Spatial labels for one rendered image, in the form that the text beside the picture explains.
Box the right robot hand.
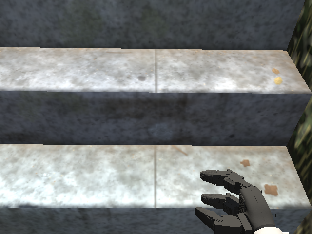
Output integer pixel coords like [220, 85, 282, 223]
[194, 169, 277, 234]

